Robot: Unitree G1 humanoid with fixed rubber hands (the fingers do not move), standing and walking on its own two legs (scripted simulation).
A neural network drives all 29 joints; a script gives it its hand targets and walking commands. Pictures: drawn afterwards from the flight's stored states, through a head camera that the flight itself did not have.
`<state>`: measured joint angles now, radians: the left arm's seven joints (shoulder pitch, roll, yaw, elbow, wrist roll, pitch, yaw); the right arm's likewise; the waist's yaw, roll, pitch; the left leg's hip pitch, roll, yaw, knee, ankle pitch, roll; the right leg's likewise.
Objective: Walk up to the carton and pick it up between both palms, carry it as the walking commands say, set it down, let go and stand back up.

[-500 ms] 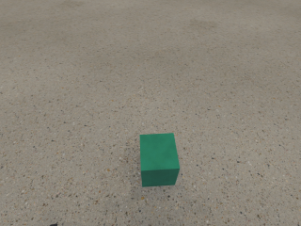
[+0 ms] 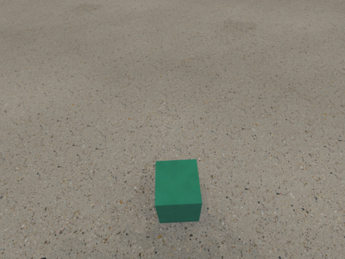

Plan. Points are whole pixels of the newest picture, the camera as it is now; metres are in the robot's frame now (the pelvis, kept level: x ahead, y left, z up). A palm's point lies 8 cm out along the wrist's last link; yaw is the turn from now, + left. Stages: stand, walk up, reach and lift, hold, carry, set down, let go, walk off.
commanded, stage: walk up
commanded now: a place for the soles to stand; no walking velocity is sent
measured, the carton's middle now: (177, 191) +0.56 +0.02 -0.63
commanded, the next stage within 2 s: none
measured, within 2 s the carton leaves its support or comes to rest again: neither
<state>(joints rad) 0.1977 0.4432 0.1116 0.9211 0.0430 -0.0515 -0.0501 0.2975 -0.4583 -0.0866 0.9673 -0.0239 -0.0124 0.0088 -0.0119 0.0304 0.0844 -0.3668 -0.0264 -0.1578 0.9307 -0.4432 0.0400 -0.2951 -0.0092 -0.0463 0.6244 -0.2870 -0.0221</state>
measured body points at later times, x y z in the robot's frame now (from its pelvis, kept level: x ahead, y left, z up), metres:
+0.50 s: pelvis +0.12 -0.01 -0.01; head +0.16 -0.02 +0.44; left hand +0.17 +0.30 -0.12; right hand +0.30 -0.29 -0.11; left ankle +0.20 +0.10 -0.73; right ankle +0.11 -0.14 -0.73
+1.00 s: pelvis +0.11 +0.01 -0.01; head +0.17 +0.00 +0.44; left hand +0.21 +0.34 -0.12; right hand +0.21 -0.31 -0.13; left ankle +0.18 +0.10 -0.73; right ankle +0.11 -0.14 -0.72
